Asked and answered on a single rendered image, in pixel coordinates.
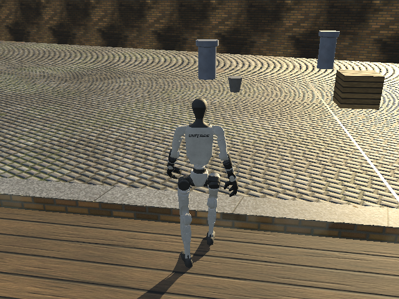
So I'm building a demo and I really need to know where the robot left hand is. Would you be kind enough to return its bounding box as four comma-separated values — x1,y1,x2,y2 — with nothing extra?
167,167,181,179

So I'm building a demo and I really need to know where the robot right hand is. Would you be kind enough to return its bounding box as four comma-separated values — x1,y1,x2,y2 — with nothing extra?
224,179,238,197

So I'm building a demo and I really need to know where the robot left upper arm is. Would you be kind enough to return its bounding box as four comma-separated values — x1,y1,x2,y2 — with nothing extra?
170,125,187,158

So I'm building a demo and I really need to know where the left robot forearm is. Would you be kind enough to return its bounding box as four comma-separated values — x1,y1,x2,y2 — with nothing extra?
167,149,177,169

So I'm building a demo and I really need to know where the robot right upper arm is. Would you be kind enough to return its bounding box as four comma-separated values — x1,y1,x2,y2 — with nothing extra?
213,125,229,161

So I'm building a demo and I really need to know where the humanoid robot head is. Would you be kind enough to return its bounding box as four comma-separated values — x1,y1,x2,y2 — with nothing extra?
189,98,210,128

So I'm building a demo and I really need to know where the right robot forearm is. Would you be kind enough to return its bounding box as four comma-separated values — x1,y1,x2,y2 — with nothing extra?
223,151,236,182

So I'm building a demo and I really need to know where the robot right shin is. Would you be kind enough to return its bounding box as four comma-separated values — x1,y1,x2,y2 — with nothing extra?
208,198,218,237

